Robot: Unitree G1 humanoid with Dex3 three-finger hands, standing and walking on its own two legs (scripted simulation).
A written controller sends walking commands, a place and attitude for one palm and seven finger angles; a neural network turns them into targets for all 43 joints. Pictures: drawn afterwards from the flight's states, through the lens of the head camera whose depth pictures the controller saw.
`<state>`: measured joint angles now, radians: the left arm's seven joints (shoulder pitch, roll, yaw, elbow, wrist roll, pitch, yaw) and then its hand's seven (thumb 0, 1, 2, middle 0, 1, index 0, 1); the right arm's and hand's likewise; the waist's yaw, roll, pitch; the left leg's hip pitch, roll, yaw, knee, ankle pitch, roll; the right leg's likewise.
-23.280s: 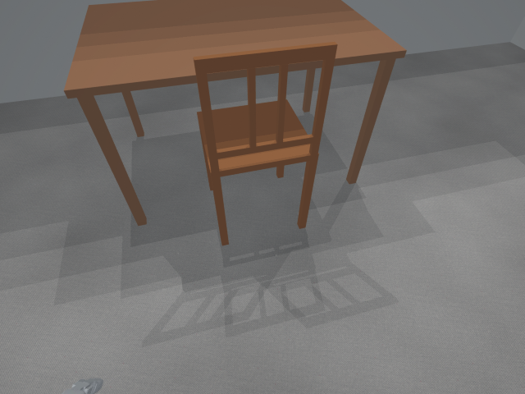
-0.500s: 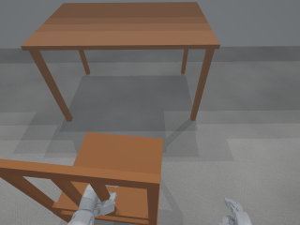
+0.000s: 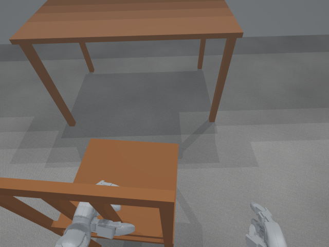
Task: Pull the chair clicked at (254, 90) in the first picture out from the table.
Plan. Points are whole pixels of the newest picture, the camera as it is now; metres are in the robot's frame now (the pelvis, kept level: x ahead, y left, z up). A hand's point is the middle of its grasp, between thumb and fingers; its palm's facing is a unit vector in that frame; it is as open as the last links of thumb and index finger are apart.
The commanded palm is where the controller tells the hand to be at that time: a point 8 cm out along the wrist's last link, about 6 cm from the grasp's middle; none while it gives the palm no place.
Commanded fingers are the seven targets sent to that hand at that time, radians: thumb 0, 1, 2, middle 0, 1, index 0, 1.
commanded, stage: open the thumb and straighten the fingers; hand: left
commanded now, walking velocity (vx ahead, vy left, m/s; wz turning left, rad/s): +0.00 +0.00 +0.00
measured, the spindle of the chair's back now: (74, 214) +0.22 +0.24 -0.05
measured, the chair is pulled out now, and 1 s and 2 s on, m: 0.66 0.66 0.66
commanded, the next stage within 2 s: draw the fingers out of the gap in 0.38 s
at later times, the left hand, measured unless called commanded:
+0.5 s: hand (113, 218) +0.20 +0.14 -0.04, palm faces -0.02 -0.99 -0.16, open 17.3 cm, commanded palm +0.18 +0.19 -0.01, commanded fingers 0.00 -0.55 0.20 0.00 0.00 0.00 0.00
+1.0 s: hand out of the picture +0.14 +0.14 -0.03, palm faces -0.01 -0.99 -0.13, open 17.5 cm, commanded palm +0.10 +0.18 -0.01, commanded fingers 0.00 -0.55 0.20 0.00 0.00 0.00 0.00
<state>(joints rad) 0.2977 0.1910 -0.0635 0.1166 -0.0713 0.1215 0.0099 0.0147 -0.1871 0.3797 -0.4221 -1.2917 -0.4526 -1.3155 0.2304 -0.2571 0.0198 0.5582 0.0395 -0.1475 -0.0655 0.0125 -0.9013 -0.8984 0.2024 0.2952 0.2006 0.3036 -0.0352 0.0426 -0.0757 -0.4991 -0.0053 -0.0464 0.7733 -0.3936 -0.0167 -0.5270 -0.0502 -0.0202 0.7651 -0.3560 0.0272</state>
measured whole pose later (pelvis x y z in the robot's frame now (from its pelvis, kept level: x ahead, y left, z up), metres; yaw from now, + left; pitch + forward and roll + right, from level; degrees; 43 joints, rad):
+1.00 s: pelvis +0.02 +0.00 -0.03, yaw +1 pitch +11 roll -2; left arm 0.78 0.19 -0.13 -0.36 -0.02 0.20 0.00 -0.02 -0.54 0.20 0.00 0.00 -0.01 0.00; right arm 0.27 -0.20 0.01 0.45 0.03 -0.16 -0.12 0.01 -0.90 -0.90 0.20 0.30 0.20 0.30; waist 0.00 0.05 -0.17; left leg -0.66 -0.01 -0.08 1.01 -0.53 -0.01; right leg -0.66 -0.05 -0.05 0.96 -0.49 0.03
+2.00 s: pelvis -0.01 +0.00 -0.02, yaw +0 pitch +3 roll -2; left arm 0.80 0.37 0.03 -0.49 -0.09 0.00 0.01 -0.02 -0.38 0.28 -0.21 -0.12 -0.06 -0.05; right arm 0.25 -0.19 0.02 0.55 0.05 -0.17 -0.17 0.02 -0.90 -0.90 0.20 0.30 0.20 0.30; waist 0.04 0.08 -0.08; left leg -0.51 0.03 -0.09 0.95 -0.48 -0.03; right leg -0.51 -0.01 -0.06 0.88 -0.42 0.01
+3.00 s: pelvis +0.06 -0.02 +0.02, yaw +3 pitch -2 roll +0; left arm 0.62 0.46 0.14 -0.39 -0.06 0.25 0.12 0.01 0.89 0.90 -0.21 -0.30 -0.40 -0.33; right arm 0.17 -0.23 0.05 0.72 0.02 -0.26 -0.09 0.01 -0.90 -0.90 0.20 0.30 0.20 0.30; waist 0.10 0.08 0.06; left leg -0.12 0.02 -0.10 0.52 -0.37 -0.04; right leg -0.13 -0.03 -0.09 0.54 -0.37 0.00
